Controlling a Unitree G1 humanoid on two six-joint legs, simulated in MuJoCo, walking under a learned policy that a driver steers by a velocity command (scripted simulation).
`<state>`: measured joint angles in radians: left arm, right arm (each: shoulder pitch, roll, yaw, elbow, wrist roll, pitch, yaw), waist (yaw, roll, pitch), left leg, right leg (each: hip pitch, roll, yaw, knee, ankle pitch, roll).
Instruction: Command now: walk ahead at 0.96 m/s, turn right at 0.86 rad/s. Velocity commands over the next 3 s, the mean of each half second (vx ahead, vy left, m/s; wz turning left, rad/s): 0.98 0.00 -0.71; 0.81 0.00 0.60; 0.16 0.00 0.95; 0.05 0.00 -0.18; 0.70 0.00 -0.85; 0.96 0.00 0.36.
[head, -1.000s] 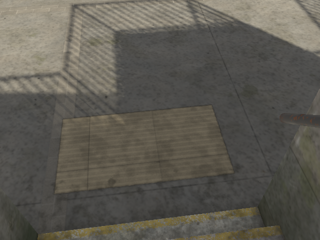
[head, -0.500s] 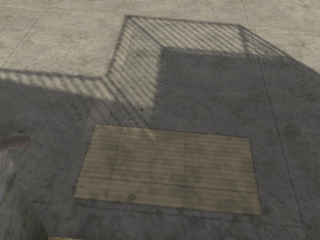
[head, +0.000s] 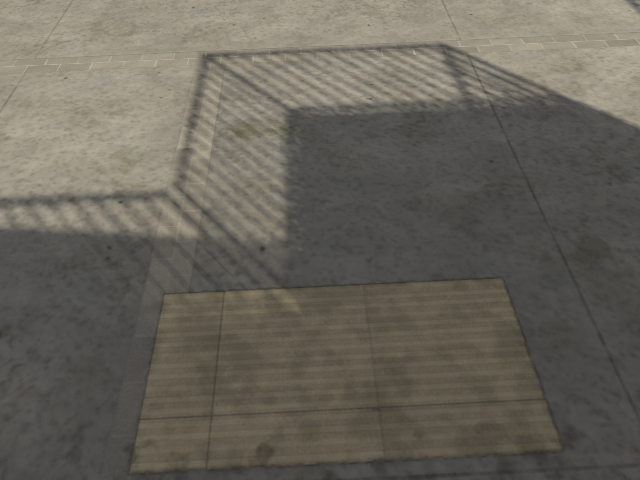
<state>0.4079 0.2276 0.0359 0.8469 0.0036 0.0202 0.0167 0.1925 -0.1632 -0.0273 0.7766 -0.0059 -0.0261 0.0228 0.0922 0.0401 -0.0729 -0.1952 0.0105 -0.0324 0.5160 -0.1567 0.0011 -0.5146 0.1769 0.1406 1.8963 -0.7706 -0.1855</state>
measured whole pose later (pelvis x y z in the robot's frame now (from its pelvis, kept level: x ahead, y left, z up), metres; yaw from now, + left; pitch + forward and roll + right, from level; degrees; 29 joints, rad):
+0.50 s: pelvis +0.25 -0.07 -0.29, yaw -21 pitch -2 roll +2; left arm 0.37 0.25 0.05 1.02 0.01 -0.05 -0.01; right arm 0.31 -0.21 -0.04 0.93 -0.06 -0.03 -0.03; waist -0.01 0.00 0.01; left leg -0.66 0.00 -0.15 1.59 -0.43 0.06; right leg -0.41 0.04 -0.05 0.97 -0.54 -0.11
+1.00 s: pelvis +0.57 -0.13 -0.55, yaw +1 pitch +2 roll +1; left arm -0.03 0.14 -0.04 0.77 0.10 -0.11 -0.08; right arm 0.66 -0.11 0.02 1.06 -0.11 -0.11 0.01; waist -0.13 -0.02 -0.04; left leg -0.33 -0.22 -0.14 1.12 -0.80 0.11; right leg -0.89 -0.06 0.13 1.13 0.40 0.00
